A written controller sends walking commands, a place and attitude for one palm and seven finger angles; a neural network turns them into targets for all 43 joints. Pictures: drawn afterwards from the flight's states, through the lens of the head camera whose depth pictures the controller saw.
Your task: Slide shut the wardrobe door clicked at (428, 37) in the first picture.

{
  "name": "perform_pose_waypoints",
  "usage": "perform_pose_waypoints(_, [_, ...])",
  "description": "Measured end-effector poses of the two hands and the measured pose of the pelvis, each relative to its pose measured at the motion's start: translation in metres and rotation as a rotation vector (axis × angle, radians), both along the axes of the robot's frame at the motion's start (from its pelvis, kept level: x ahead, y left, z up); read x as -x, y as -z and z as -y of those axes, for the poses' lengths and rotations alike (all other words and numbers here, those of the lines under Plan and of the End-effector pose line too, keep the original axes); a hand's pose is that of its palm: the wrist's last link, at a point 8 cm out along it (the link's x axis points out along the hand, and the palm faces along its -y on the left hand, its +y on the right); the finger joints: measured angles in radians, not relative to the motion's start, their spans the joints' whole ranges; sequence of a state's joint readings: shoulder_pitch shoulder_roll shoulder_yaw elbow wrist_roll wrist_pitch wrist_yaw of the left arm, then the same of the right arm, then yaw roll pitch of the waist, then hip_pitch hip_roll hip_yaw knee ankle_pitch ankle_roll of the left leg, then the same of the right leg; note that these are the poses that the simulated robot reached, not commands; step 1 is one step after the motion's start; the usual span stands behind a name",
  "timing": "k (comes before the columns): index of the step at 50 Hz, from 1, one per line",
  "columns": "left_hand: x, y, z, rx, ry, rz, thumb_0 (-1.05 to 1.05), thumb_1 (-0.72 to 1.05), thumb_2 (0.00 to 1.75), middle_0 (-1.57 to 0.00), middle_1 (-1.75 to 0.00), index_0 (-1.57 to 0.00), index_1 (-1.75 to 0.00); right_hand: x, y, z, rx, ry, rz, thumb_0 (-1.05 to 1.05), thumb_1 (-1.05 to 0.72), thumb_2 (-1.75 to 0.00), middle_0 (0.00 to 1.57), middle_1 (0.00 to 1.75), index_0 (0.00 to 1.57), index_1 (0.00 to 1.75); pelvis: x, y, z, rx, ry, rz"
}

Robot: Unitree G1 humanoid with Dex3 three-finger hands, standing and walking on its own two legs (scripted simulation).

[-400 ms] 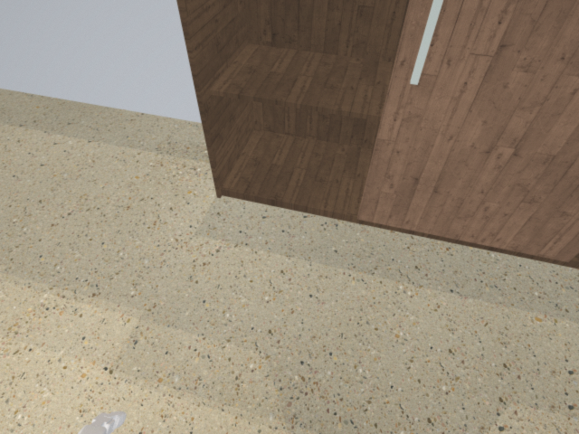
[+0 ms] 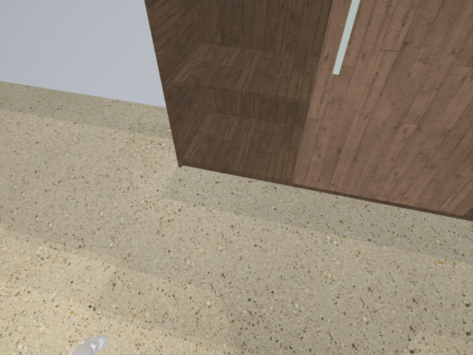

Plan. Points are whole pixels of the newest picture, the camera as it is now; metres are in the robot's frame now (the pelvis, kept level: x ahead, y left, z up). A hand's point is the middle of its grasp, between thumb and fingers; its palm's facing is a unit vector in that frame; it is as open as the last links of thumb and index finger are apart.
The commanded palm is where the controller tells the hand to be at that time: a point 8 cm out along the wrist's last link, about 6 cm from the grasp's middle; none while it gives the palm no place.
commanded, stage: stand and wait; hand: right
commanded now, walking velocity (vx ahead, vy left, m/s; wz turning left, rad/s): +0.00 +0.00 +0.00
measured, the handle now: (346, 32) +1.08 -0.32 +0.10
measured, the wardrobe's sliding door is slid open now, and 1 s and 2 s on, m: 0.67 0.67 0.67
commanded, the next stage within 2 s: look at it before walking up in 0.46 s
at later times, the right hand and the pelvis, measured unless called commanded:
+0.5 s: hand out of the picture +0.06 -0.24 -0.15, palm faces -0.04 +0.94 -0.34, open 7.4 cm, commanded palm none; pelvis -0.02 +0.01 +0.00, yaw +0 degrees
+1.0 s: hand out of the picture +0.05 -0.23 -0.15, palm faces -0.05 +0.94 -0.33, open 7.4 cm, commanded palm none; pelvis -0.02 +0.02 +0.01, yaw +1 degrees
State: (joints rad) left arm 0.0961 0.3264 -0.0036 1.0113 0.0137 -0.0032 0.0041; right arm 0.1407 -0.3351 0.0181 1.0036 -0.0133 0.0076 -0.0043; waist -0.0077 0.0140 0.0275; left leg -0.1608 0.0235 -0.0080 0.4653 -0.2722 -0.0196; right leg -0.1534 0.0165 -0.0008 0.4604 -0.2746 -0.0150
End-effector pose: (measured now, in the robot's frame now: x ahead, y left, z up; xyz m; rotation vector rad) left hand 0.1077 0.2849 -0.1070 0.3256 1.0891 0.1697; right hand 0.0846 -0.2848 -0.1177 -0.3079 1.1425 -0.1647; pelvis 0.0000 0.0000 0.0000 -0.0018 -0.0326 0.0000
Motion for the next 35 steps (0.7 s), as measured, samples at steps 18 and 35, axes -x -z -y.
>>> perform_pose_waypoints(18, [0.057, 0.01, -0.014, 0.008, -0.049, -0.117, 0.0, 0.9, 0.9, -0.2, -0.3, -0.2, -0.3, 0.035, -0.003, -0.001, 0.023, 0.017, -0.07, 0.0, -0.9, -0.9, 0.21, 0.3, 0.2, 0.3, 0.016, -0.004, -0.008, 0.001, -0.004, 0.011])
perform_pose_waypoints(35, [0.07, 0.011, -0.019, 0.014, -0.059, -0.129, 0.0, 0.9, 0.9, -0.2, -0.3, -0.2, -0.3, 0.034, -0.003, -0.011, 0.012, 0.004, -0.055, 0.0, -0.9, -0.9, 0.21, 0.3, 0.2, 0.3, 0.023, -0.005, -0.014, 0.002, -0.008, 0.006])
